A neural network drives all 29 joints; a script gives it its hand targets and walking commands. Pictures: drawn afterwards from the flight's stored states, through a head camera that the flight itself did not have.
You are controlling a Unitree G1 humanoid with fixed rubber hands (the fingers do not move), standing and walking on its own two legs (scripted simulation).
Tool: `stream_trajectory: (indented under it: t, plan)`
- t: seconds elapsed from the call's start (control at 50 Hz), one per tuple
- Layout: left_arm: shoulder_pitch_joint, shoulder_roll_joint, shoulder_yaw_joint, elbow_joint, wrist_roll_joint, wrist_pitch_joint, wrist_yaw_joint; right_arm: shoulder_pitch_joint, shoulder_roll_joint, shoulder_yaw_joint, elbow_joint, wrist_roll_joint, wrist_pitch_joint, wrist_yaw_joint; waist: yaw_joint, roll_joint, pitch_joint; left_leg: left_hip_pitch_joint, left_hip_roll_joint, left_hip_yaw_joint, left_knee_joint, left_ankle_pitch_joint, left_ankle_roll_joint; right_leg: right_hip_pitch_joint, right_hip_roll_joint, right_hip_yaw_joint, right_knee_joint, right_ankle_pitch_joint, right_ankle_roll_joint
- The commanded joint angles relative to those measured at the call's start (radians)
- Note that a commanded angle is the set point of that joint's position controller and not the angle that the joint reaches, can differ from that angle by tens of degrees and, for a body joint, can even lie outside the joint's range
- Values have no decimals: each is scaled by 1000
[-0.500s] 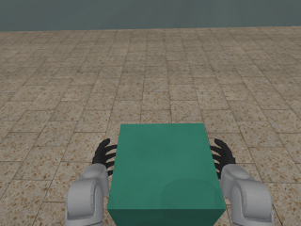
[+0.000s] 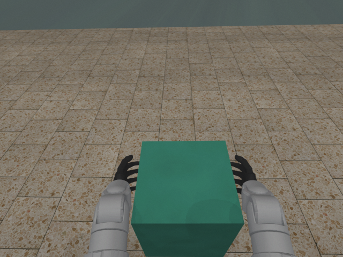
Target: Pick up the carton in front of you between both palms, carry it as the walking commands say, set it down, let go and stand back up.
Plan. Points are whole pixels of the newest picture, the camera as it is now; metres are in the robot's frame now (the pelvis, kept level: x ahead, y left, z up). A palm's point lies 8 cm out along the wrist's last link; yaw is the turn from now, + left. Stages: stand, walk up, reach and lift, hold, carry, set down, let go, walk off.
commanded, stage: carry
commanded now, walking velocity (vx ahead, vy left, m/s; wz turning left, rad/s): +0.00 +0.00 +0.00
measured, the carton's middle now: (184, 201) +0.29 +0.00 -0.04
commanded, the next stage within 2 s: hold in 0.30 s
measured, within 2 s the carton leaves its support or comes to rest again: neither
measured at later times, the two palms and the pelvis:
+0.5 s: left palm (119, 191) +0.27 +0.15 +0.04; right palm (251, 191) +0.27 -0.15 +0.04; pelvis -0.02 +0.00 +0.01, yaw +0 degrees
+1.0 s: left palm (119, 193) +0.26 +0.15 +0.05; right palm (256, 199) +0.25 -0.15 +0.05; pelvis -0.07 +0.01 -0.01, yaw -3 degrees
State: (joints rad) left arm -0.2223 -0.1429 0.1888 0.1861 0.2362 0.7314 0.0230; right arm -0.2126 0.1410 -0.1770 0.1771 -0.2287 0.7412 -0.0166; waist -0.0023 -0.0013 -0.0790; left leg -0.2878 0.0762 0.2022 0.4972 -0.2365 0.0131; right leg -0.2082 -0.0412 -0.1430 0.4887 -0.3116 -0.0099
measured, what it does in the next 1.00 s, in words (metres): shifts its weight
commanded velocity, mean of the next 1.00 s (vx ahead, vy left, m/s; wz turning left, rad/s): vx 0.00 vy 0.00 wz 0.00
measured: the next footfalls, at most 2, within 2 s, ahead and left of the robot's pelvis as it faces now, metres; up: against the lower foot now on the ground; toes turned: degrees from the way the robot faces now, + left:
none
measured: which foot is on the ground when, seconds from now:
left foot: down 0.00-1.00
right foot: down 0.00-1.00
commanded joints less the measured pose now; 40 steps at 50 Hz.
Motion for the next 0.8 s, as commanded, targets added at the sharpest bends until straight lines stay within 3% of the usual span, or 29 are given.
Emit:
stream_trajectory:
  t: [0.0, 0.14, 0.28, 0.3, 0.32, 0.34, 0.36, 0.42, 0.44, 0.46, 0.52, 0.78]
  plan:
    - [-478, -808, -518, -21, -205, -90, -206, -499, 795, 513, -39, 202, -105, 197, 0, 3, -243, 140, 101, -112, -48, 233, 1, 28, -113, 97, -70, 259, -13]
    - [-455, -879, -592, -85, -247, -59, -215, -482, 865, 585, -103, 244, -74, 208, 1, 4, -281, 151, 104, -108, -31, 284, 1, 43, -114, 91, -48, 305, -8]
    - [-427, -854, -559, -74, -230, -21, -212, -450, 838, 545, -88, 224, -33, 205, 1, 3, -255, 132, 105, -110, -34, 280, 1, 23, -116, 94, -49, 302, -6]
    - [-321, -889, -539, -98, -229, -13, -213, -354, 871, 529, -92, 222, -26, 206, 21, -24, -157, 359, -154, -277, -82, 581, 12, 95, 120, 244, -103, 611, -1]
    - [-348, -862, -536, -127, -224, -31, -205, -376, 847, 525, -132, 209, -46, 199, -1, -31, -209, 435, -141, -310, -74, 674, 9, 79, 119, 256, -101, 680, 1]
    - [-335, -808, -535, -117, -206, -30, -201, -339, 810, 491, -107, 201, -55, 184, -12, -5, -208, 426, -132, -303, -100, 606, 0, 145, 114, 260, -148, 513, -15]
    - [-370, -825, -528, -129, -192, -38, -203, -399, 809, 505, -116, 187, -58, 188, 14, -21, -157, 419, -146, -290, -110, 513, -1, 111, 115, 249, -151, 489, -5]
    - [-373, -825, -529, -129, -211, -51, -201, -386, 806, 498, -110, 201, -74, 189, -5, 0, -180, 438, -165, -295, -112, 598, -16, 158, 122, 261, -145, 605, 7]
    - [-414, -830, -534, -123, -207, -51, -203, -426, 814, 496, -87, 196, -76, 195, -1, 3, -209, 434, -163, -286, -139, 402, -16, 174, 120, 250, -170, 402, 2]
    - [-420, -848, -542, -118, -205, -49, -207, -431, 818, 502, -84, 188, -75, 201, 0, 7, -135, 390, -168, -278, -138, 386, -18, 132, 122, 248, -169, 397, 0]
    - [-407, -854, -525, -91, -202, -48, -209, -442, 839, 503, -77, 201, -74, 204, 7, -11, -184, 421, -169, -286, -127, 457, -17, 152, 120, 252, -161, 478, 13]
    - [-576, -911, -468, 29, -181, -40, -256, -610, 896, 432, 59, 167, -77, 251, 2, -24, -48, 389, -154, -264, -128, 38, 1, -27, 90, 244, -206, -2, -36]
